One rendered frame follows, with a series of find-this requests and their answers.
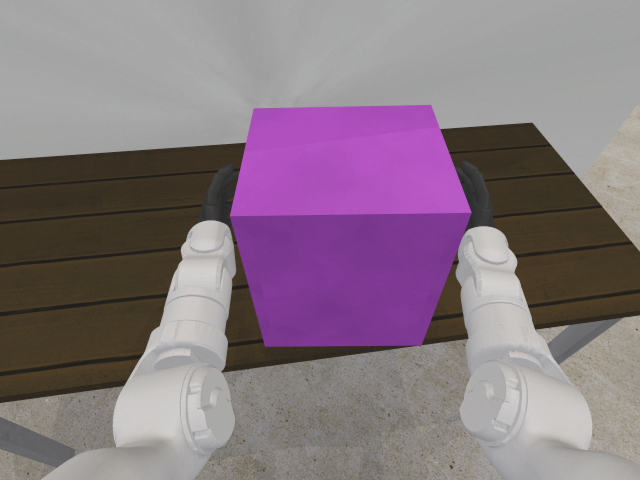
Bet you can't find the table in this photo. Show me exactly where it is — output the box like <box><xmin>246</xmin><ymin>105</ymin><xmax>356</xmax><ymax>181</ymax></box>
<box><xmin>0</xmin><ymin>123</ymin><xmax>640</xmax><ymax>468</ymax></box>

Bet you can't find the robot right upper arm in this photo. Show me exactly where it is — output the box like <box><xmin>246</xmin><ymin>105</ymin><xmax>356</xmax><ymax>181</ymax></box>
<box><xmin>460</xmin><ymin>359</ymin><xmax>640</xmax><ymax>480</ymax></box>

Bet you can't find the robot right hand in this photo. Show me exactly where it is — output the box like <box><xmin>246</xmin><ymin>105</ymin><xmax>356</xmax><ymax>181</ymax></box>
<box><xmin>454</xmin><ymin>160</ymin><xmax>495</xmax><ymax>238</ymax></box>

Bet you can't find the left robot forearm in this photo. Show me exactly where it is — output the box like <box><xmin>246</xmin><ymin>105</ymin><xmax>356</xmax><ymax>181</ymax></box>
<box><xmin>113</xmin><ymin>220</ymin><xmax>236</xmax><ymax>444</ymax></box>

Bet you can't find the robot left upper arm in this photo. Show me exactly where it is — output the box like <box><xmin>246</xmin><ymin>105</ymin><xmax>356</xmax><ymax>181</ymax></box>
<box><xmin>41</xmin><ymin>362</ymin><xmax>235</xmax><ymax>480</ymax></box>

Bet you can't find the robot left hand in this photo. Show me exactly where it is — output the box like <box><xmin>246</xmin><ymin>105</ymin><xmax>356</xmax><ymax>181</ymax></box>
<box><xmin>198</xmin><ymin>163</ymin><xmax>240</xmax><ymax>228</ymax></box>

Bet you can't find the right robot forearm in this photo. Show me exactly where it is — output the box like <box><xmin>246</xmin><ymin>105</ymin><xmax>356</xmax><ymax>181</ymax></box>
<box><xmin>456</xmin><ymin>226</ymin><xmax>592</xmax><ymax>448</ymax></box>

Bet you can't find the carton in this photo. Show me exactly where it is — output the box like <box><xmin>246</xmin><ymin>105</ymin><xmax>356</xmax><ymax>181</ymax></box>
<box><xmin>230</xmin><ymin>105</ymin><xmax>472</xmax><ymax>347</ymax></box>

